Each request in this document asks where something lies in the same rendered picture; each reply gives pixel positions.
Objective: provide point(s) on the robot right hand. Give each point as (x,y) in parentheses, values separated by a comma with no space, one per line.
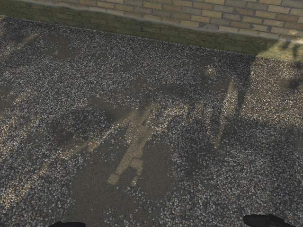
(270,220)

